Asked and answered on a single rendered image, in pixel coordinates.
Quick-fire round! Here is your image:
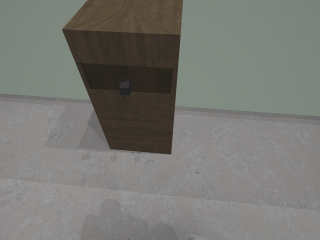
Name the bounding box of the drawer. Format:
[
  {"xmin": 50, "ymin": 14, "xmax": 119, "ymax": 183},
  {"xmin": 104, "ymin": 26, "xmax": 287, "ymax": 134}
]
[{"xmin": 81, "ymin": 63, "xmax": 173, "ymax": 94}]

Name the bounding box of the handle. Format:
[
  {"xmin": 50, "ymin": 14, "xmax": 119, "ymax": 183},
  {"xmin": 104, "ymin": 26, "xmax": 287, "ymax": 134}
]
[{"xmin": 119, "ymin": 78, "xmax": 131, "ymax": 96}]

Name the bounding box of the cabinet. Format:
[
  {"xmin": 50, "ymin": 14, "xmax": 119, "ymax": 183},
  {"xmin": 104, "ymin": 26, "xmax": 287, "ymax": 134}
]
[{"xmin": 62, "ymin": 0, "xmax": 183, "ymax": 155}]

